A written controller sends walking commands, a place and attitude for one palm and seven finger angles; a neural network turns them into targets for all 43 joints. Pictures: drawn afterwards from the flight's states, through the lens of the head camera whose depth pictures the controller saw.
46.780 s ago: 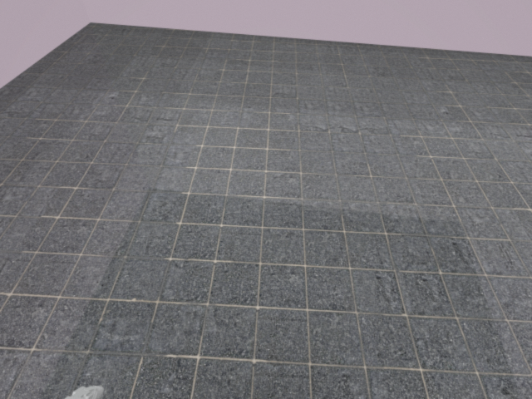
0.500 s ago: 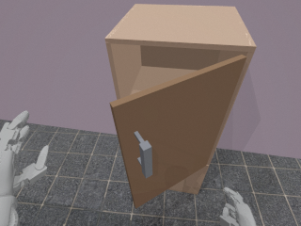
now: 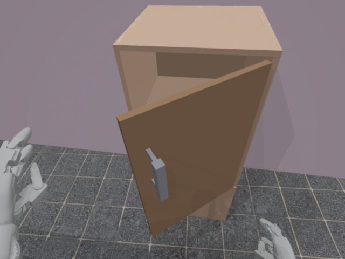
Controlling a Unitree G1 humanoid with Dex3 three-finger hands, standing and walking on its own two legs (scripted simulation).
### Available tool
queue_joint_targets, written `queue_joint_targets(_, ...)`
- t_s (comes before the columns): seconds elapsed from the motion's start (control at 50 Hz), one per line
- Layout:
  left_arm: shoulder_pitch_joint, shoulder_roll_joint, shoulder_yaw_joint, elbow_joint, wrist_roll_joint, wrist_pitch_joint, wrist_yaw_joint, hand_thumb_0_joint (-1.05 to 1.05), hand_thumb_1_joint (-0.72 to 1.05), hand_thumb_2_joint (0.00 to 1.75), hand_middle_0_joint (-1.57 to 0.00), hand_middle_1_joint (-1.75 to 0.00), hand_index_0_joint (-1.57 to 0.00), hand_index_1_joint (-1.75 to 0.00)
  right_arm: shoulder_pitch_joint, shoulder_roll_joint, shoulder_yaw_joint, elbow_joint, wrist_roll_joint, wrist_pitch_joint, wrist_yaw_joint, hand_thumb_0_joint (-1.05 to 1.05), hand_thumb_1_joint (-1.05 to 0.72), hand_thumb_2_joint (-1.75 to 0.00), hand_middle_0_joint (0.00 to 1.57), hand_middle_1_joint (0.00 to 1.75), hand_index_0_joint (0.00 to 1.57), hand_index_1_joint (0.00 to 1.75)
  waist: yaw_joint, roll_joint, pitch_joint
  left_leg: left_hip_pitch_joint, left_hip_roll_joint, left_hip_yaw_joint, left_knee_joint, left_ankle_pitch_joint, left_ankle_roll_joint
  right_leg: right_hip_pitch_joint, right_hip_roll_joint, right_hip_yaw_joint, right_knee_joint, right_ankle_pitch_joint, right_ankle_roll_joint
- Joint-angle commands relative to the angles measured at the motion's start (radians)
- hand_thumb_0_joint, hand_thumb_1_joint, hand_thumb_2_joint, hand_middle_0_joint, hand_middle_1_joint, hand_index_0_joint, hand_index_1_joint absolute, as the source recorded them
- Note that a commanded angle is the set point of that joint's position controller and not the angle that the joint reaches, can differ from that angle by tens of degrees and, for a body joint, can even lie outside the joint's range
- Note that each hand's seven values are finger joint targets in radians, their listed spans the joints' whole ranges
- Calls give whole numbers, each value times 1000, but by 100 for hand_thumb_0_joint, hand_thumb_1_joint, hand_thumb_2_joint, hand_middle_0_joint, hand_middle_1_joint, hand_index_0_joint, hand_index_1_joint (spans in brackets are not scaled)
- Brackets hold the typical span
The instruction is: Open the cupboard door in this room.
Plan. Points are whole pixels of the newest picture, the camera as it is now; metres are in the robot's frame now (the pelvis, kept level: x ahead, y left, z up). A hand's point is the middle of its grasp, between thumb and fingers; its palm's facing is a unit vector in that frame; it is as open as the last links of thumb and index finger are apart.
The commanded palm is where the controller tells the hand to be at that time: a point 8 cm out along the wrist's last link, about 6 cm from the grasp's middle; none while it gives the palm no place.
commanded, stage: step back with the hand held close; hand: left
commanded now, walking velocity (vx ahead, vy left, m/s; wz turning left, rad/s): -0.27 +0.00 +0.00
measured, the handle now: (156, 175) +0.29 +0.08 +0.06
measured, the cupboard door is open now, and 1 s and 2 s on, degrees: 40 40 40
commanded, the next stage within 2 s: stop stepping back and stand still in 1.20 s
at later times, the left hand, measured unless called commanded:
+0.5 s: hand (24, 203) +0.16 +0.27 +0.15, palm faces +0.35 -0.79 -0.51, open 7.4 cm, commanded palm +0.10 +0.32 +0.17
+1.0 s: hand out of the picture +0.08 +0.29 +0.16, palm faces +0.45 -0.77 -0.45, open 7.4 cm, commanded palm +0.02 +0.32 +0.17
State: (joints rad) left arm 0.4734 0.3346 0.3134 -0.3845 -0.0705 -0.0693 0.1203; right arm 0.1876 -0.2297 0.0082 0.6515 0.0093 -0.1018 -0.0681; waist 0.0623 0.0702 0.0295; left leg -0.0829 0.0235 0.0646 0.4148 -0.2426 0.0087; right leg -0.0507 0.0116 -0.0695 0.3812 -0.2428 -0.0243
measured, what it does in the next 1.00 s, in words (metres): walks backwards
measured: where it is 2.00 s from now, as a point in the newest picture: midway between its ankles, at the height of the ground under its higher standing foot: outside the picture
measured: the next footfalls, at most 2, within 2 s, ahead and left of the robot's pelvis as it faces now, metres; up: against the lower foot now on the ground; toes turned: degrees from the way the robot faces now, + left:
right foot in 1.06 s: -0.19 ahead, -0.09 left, +0.00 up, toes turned -2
left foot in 1.24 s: -0.08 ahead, +0.10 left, +0.00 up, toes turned -3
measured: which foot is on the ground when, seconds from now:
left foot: down 0.00-1.00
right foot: down 0.00-0.80, up 0.82-1.00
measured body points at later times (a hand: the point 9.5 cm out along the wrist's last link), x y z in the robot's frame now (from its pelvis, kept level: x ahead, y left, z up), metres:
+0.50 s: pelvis -0.05 +0.02 -0.01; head -0.04 +0.03 +0.44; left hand +0.13 +0.31 +0.18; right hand +0.12 -0.23 -0.08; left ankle +0.00 +0.11 -0.74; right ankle -0.01 -0.10 -0.74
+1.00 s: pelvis -0.12 +0.02 -0.01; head -0.11 +0.04 +0.44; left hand +0.05 +0.33 +0.19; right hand +0.03 -0.20 -0.10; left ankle -0.01 +0.11 -0.74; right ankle -0.20 -0.09 -0.72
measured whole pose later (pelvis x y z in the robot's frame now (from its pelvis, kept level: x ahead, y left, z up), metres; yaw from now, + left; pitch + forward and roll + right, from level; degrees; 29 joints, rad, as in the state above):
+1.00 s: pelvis -0.12 +0.02 -0.01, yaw -1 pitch +1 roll -2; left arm 0.55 0.42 0.45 -0.54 -0.05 -0.19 0.18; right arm 0.22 -0.16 0.00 0.63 -0.01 -0.13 -0.05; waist 0.00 0.00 0.01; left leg -0.43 0.02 0.05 0.45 -0.05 0.05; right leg -0.25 0.05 -0.01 0.73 -0.47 0.00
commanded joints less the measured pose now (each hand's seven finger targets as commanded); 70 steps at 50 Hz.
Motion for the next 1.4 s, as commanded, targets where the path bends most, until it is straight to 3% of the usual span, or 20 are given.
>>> queue_joint_targets(0.0, -311, 376, 297, -281, 12, -125, 26, 0, 90, 90, -20, -30, -20, -30, -123, -105, -16, -216, 15, -39, -9, 0, -90, -90, 20, 30, 20, 30, -30, 26, 42, -50, 16, -66, -32, 94, 28, -152, -69, 152, -126, 194, 8)
queue_joint_targets(0.06, -34, 186, 143, -148, 10, -117, -9, 0, 90, 90, -20, -30, -20, -30, -122, -113, -36, -206, 3, -6, -7, 0, -90, -90, 20, 30, 20, 30, -39, -112, -39, -24, 22, -54, 17, 124, 36, -174, -97, 159, -117, 249, 19)
queue_joint_targets(0.1, -19, 187, 133, -193, 15, -122, -7, 0, 90, 90, -20, -30, -20, -30, -126, -125, -44, -214, 1, 6, -10, 0, -90, -90, 20, 30, 20, 30, -40, -21, -84, -20, 34, -51, 7, 174, 32, -157, -101, 142, -79, 284, 19)
queue_joint_targets(0.18, 17, 237, 177, -251, 20, -121, 11, 0, 90, 90, -20, -30, -20, -30, -110, -123, -52, -241, 4, 26, -17, 0, -90, -90, 20, 30, 20, 30, -41, -74, -157, -43, 58, -55, 8, 265, 27, -121, -89, 130, -10, 365, 28)
queue_joint_targets(0.32, 77, 275, 233, -327, 20, -133, 37, 0, 90, 90, -20, -30, -20, -30, -105, -115, -61, -269, 9, 39, -26, 0, -90, -90, 20, 30, 20, 30, -40, -1, -193, -130, 88, -91, -5, 297, 31, -85, -76, 120, 92, 367, 27)
queue_joint_targets(0.52, 51, 237, 234, -318, 43, -162, 48, 0, 90, 90, -20, -30, -20, -30, -74, -128, -63, -273, 6, -5, -22, 0, -90, -90, 20, 30, 20, 30, -53, 26, -66, -533, 153, -172, -124, -298, 82, -14, -39, 119, 230, 71, 35)
queue_joint_targets(0.68, -9, 261, 229, -380, 45, -190, 72, 0, 90, 90, -20, -30, -20, -30, -36, -114, -57, -225, -10, -31, -17, 0, -90, -90, 20, 30, 20, 30, -75, -123, -79, -236, 19, -113, 195, -217, 23, -424, -181, 260, -37, -227, -46)
queue_joint_targets(0.74, 9, 259, 240, -398, 42, -195, 79, 0, 90, 90, -20, -30, -20, -30, -47, -123, -54, -229, -6, -35, -23, 0, -90, -90, 20, 30, 20, 30, -73, 2, -86, -316, 88, -218, 6, -289, 45, -338, -93, 165, 100, -192, 0)
queue_joint_targets(0.78, 10, 252, 272, -382, 54, -200, 77, 0, 90, 90, -20, -30, -20, -30, -68, -135, -57, -238, -11, -47, -28, 0, -90, -90, 20, 30, 20, 30, -58, 205, -84, -597, 265, -406, -290, -545, 114, -78, 37, 67, 451, -133, 49)
queue_joint_targets(0.8, 12, 278, 287, -366, 53, -201, 76, 0, 90, 90, -20, -30, -20, -30, -67, -116, -64, -236, -13, -51, -31, 0, -90, -90, 20, 30, 20, 30, -55, 180, -95, -584, 300, -440, -311, -472, 137, -85, 41, 85, 576, -156, 44)
queue_joint_targets(0.84, 32, 246, 260, -333, 43, -201, 72, 0, 90, 90, -20, -30, -20, -30, -59, -102, -71, -216, -17, -62, -15, 0, -90, -90, 20, 30, 20, 30, -62, 71, -90, -470, 289, -387, -249, -311, 150, -191, 39, 109, 613, -233, 32)
queue_joint_targets(0.94, 46, 213, 187, -383, 22, -188, 64, 0, 90, 90, -20, -30, -20, -30, -65, -95, -58, -177, -22, -81, 10, 0, -90, -90, 20, 30, 20, 30, -57, 133, -140, -236, 218, -273, -251, -128, 89, -186, 42, 44, 282, -268, 19)
queue_joint_targets(1.0, 54, 259, 213, -383, 18, -189, 49, 0, 90, 90, -20, -30, -20, -30, -76, -99, -54, -161, -23, -64, 15, 0, -90, -90, 20, 30, 20, 30, -48, 94, -142, -164, 143, -182, -138, 46, 35, -137, 10, 63, -73, -41, -3)
queue_joint_targets(1.06, 6, 319, 259, -363, 3, -218, 46, 0, 90, 90, -20, -30, -20, -30, -86, -67, -47, -161, -17, -33, 9, 0, -90, -90, 20, 30, 20, 30, -57, -141, -198, -24, 26, -18, 157, 71, -26, -311, -200, 229, -108, 313, -41)
queue_joint_targets(1.1, 34, 339, 280, -344, 11, -199, 44, 0, 90, 90, -20, -30, -20, -30, -116, -81, -60, -183, 7, -30, 2, 0, -90, -90, 20, 30, 20, 30, -43, -287, -217, -179, -23, -43, 352, -52, -12, -223, -238, 238, -13, 705, -12)
queue_joint_targets(1.14, 68, 311, 263, -325, 21, -178, 32, 0, 90, 90, -20, -30, -20, -30, -131, -59, -34, -205, 5, -10, -5, 0, -90, -90, 20, 30, 20, 30, -49, -205, -181, -348, -18, -64, 312, -75, -12, -56, -252, 230, 83, 960, -31)
queue_joint_targets(1.18, 35, 305, 247, -327, 26, -178, 29, 0, 90, 90, -20, -30, -20, -30, -129, -68, -22, -200, 0, 1, -22, 0, -90, -90, 20, 30, 20, 30, -58, -124, -133, -312, -11, -63, 162, 67, -8, -49, -198, 202, 122, 971, -9)
queue_joint_targets(1.24, 13, 308, 239, -360, 14, -196, 23, 0, 90, 90, -20, -30, -20, -30, -80, -123, -53, -202, 15, -5, -23, 0, -90, -90, 20, 30, 20, 30, -57, -28, -212, -24, 103, -122, 1, 799, 40, -126, -35, 114, 199, 633, 88)
queue_joint_targets(1.28, 100, 296, 242, -393, -1, -195, 13, 0, 90, 90, -20, -30, -20, -30, -77, -112, -68, -212, -13, -23, 2, 0, -90, -90, 20, 30, 20, 30, -43, 203, -316, 82, 247, -305, -40, 1061, 109, -245, 43, 113, 377, -188, 50)
queue_joint_targets(1.38, 209, 272, 259, -427, -1, -155, 40, 0, 90, 90, -20, -30, -20, -30, -57, -106, -67, -209, -3, -66, 14, 0, -90, -90, 20, 30, 20, 30, -64, 130, -187, -164, 195, -260, -195, 102, 119, -190, 41, 66, 399, -236, 49)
